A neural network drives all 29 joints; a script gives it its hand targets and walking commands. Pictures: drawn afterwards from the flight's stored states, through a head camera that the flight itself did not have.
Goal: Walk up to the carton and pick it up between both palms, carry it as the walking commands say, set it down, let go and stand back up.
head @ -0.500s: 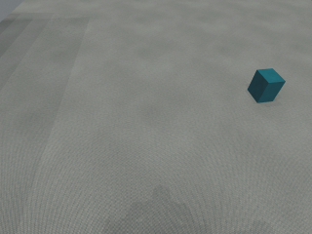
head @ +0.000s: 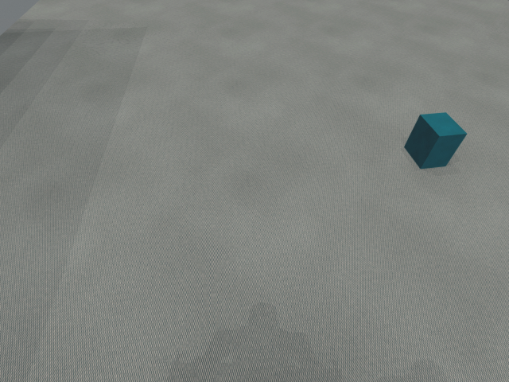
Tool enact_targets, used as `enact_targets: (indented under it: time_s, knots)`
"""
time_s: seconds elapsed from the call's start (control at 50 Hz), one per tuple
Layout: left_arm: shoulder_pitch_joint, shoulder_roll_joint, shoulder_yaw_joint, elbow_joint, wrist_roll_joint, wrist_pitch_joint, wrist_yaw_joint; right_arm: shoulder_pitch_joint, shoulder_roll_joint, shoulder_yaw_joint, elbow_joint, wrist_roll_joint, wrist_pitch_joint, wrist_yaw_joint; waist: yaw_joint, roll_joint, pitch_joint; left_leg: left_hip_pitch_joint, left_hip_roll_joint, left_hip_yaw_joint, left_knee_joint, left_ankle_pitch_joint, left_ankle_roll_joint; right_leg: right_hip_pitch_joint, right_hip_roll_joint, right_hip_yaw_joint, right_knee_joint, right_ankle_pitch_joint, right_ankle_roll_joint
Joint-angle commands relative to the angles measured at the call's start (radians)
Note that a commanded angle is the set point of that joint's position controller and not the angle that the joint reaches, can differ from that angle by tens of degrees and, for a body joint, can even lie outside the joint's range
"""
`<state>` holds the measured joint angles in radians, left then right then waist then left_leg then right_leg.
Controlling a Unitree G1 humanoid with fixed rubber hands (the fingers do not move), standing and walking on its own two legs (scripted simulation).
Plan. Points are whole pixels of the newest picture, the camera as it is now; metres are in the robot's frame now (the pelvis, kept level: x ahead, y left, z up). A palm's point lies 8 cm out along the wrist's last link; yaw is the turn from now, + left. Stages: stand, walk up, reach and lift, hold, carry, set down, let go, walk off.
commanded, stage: walk up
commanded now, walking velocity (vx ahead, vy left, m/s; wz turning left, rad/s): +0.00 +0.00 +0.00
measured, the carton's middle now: (433, 140) +1.51 -1.02 -0.66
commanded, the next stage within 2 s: none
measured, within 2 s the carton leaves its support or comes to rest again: neither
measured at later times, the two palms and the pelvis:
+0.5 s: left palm (159, 307) +0.27 +0.18 -0.09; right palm out of the picture +0.07 -0.45 -0.14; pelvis +0.09 -0.11 -0.04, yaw -16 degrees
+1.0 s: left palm (252, 198) +0.55 +0.02 -0.11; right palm out of the picture +0.16 -0.48 -0.10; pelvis +0.30 -0.19 -0.03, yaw -30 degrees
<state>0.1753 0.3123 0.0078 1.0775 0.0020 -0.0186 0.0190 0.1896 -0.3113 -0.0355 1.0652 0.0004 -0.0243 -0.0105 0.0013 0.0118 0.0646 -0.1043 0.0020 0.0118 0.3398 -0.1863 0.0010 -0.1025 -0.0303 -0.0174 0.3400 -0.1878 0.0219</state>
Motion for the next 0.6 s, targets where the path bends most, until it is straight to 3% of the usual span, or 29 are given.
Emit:
enact_targets:
  time_s: [0.0, 0.02, 0.04, 0.06, 0.08, 0.1, 0.12, 0.14, 0.16, 0.24, 0.3, 0.34, 0.36, 0.38, 0.4, 0.42, 0.44, 0.48, 0.5, 0.52, 0.58]
  knots:
    - [-0.005, 0.201, 0.039, -0.055, 0.000, -0.017, 0.012, -0.002, -0.196, -0.042, -0.058, 0.000, -0.018, -0.012, 0.001, -0.010, -0.039, -0.023, 0.134, -0.078, -0.071, 0.113, 0.021, 0.010, -0.108, 0.076, -0.056, 0.120, -0.032]
    - [-0.004, 0.197, 0.037, -0.055, 0.000, -0.017, 0.012, 0.007, -0.189, -0.040, -0.054, 0.001, -0.018, -0.012, -0.002, -0.009, -0.039, -0.018, 0.135, -0.078, -0.073, 0.114, 0.022, 0.009, -0.107, 0.076, -0.055, 0.119, -0.032]
    - [-0.001, 0.263, 0.094, -0.180, 0.038, -0.006, -0.041, 0.078, -0.314, -0.100, -0.153, -0.052, -0.030, -0.018, -0.062, 0.031, -0.077, 0.187, 0.157, -0.034, 0.001, -0.296, 0.099, -0.290, -0.059, 0.110, 0.102, -0.280, -0.092]
    - [-0.119, 0.247, 0.105, -0.247, 0.048, 0.005, -0.072, 0.190, -0.343, -0.119, -0.146, -0.065, -0.034, -0.024, -0.127, 0.126, -0.008, 0.303, 0.288, -0.213, -0.142, -0.536, 0.172, -0.587, -0.028, 0.051, 0.287, -0.374, -0.069]
    - [-0.192, 0.205, 0.112, -0.317, 0.073, 0.017, -0.089, 0.230, -0.380, -0.138, -0.169, -0.082, -0.045, -0.038, -0.154, 0.170, 0.031, 0.300, 0.455, -0.376, -0.240, -0.632, 0.257, -0.741, -0.057, 0.064, 0.567, -0.299, -0.043]
    - [-0.164, 0.224, 0.133, -0.349, 0.087, 0.025, -0.095, 0.171, -0.347, -0.137, -0.210, -0.080, -0.060, -0.054, -0.113, 0.031, 0.032, 0.249, 0.514, -0.382, -0.233, -0.555, 0.282, -0.776, -0.122, 0.131, 0.714, -0.265, -0.024]
    - [-0.079, 0.237, 0.145, -0.353, 0.080, 0.027, -0.106, 0.117, -0.334, -0.137, -0.253, -0.076, -0.072, -0.062, -0.058, -0.014, 0.014, 0.169, 0.497, -0.310, -0.222, -0.508, 0.263, -0.720, -0.164, 0.156, 0.755, -0.217, -0.017]
    - [0.001, 0.239, 0.149, -0.356, 0.075, 0.031, -0.123, 0.072, -0.342, -0.139, -0.287, -0.075, -0.079, -0.060, -0.017, 0.026, -0.005, 0.116, 0.476, -0.245, -0.220, -0.515, 0.245, -0.665, -0.185, 0.162, 0.747, -0.197, -0.010]
    - [0.022, 0.232, 0.148, -0.370, 0.070, 0.037, -0.142, 0.035, -0.346, -0.142, -0.315, -0.076, -0.086, -0.056, -0.003, 0.074, 0.008, 0.074, 0.451, -0.182, -0.231, -0.510, 0.238, -0.637, -0.189, 0.148, 0.705, -0.174, -0.004]
    - [-0.020, 0.201, 0.139, -0.425, 0.044, 0.050, -0.183, 0.051, -0.361, -0.150, -0.360, -0.085, -0.094, -0.037, -0.029, 0.111, 0.078, -0.064, 0.387, 0.056, -0.249, -0.437, 0.205, -0.469, -0.170, 0.040, 0.459, -0.070, -0.007]
    - [0.015, 0.227, 0.148, -0.434, 0.035, 0.038, -0.176, 0.065, -0.373, -0.149, -0.368, -0.080, -0.076, -0.018, -0.013, 0.109, 0.057, -0.132, 0.346, 0.188, -0.136, -0.478, 0.170, -0.273, -0.098, -0.075, 0.383, -0.038, -0.035]
    - [0.103, 0.268, 0.165, -0.420, 0.034, 0.030, -0.153, 0.062, -0.347, -0.132, -0.378, -0.073, -0.055, -0.004, 0.040, 0.018, 0.024, -0.205, 0.322, 0.245, 0.049, -0.522, 0.150, -0.118, -0.052, -0.106, 0.365, -0.058, -0.054]
    - [0.215, 0.301, 0.178, -0.391, 0.029, 0.020, -0.132, 0.071, -0.305, -0.113, -0.387, -0.074, -0.044, 0.009, 0.093, -0.103, -0.031, -0.249, 0.260, 0.283, 0.304, -0.453, 0.134, 0.002, 0.001, -0.114, 0.322, -0.139, -0.075]
    - [0.390, 0.401, 0.205, -0.353, 0.027, 0.011, -0.099, 0.053, -0.244, -0.084, -0.435, -0.059, -0.041, 0.028, 0.182, -0.362, -0.099, -0.425, 0.144, 0.324, 0.764, -0.311, 0.086, 0.139, -0.094, 0.181, 0.137, -0.443, -0.160]
    - [0.360, 0.481, 0.207, -0.418, 0.025, 0.000, -0.073, 0.017, -0.221, -0.065, -0.539, -0.012, -0.053, 0.047, 0.164, -0.460, -0.118, -0.694, -0.010, 0.100, 0.967, -0.492, 0.041, 0.154, -0.283, 0.783, -0.163, -0.661, -0.290]
    - [0.289, 0.462, 0.199, -0.443, 0.010, -0.001, -0.059, 0.001, -0.299, -0.080, -0.558, -0.003, -0.058, 0.049, 0.123, -0.236, -0.099, -0.672, 0.089, -0.064, 0.966, -0.413, 0.054, 0.075, -0.351, 0.822, -0.178, -0.686, -0.333]
    - [0.281, 0.443, 0.188, -0.448, 0.013, -0.008, -0.046, 0.008, -0.321, -0.080, -0.557, 0.000, -0.062, 0.053, 0.102, -0.156, -0.085, -0.677, 0.110, -0.059, 0.946, -0.356, 0.054, 0.074, -0.328, 0.723, -0.121, -0.634, -0.324]
    - [0.204, 0.415, 0.164, -0.451, 0.024, -0.020, -0.033, 0.101, -0.323, -0.078, -0.502, -0.006, -0.062, 0.050, 0.049, -0.169, -0.045, -0.588, 0.155, -0.054, 0.815, -0.306, 0.036, -0.024, -0.276, 0.531, -0.074, -0.506, -0.277]
    - [0.154, 0.387, 0.153, -0.460, 0.024, -0.024, -0.037, 0.140, -0.315, -0.079, -0.484, -0.017, -0.056, 0.053, 0.028, -0.177, -0.049, -0.496, 0.149, -0.036, 0.740, -0.292, 0.032, -0.110, -0.241, 0.445, -0.081, -0.471, -0.262]
    - [0.134, 0.379, 0.148, -0.468, 0.024, -0.025, -0.044, 0.151, -0.316, -0.078, -0.483, -0.021, -0.048, 0.056, 0.024, -0.201, -0.031, -0.444, 0.133, -0.009, 0.686, -0.295, 0.030, -0.179, -0.226, 0.392, -0.088, -0.465, -0.260]
    - [0.129, 0.374, 0.147, -0.490, 0.022, -0.024, -0.057, 0.135, -0.317, -0.084, -0.522, -0.028, -0.033, 0.065, 0.022, -0.172, 0.021, -0.417, 0.108, 0.017, 0.571, -0.235, 0.034, -0.256, -0.233, 0.366, -0.108, -0.529, -0.260]
